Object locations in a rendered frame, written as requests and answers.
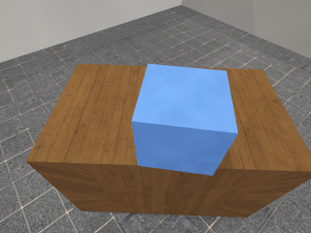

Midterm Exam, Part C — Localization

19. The pedestal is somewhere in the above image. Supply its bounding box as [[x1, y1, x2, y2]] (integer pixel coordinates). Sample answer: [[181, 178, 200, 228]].
[[26, 63, 311, 217]]

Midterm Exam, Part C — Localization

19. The carton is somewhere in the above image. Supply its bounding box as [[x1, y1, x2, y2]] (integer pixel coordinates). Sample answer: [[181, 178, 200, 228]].
[[131, 63, 238, 176]]

